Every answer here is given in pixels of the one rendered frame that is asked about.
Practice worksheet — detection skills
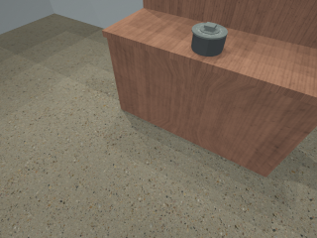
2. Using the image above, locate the lid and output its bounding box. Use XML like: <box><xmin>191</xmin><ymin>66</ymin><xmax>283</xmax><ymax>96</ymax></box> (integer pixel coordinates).
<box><xmin>191</xmin><ymin>22</ymin><xmax>228</xmax><ymax>40</ymax></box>

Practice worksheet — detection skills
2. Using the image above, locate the pot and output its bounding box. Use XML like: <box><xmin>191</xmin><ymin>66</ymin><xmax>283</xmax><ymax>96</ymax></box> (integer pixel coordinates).
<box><xmin>191</xmin><ymin>34</ymin><xmax>227</xmax><ymax>57</ymax></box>

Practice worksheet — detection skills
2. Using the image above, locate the table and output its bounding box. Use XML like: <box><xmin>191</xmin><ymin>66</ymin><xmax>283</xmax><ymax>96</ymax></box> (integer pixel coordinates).
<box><xmin>102</xmin><ymin>0</ymin><xmax>317</xmax><ymax>178</ymax></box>

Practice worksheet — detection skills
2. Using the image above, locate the knob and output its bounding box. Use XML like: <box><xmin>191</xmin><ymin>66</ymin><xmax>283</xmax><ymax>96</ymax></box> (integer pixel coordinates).
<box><xmin>204</xmin><ymin>22</ymin><xmax>217</xmax><ymax>30</ymax></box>

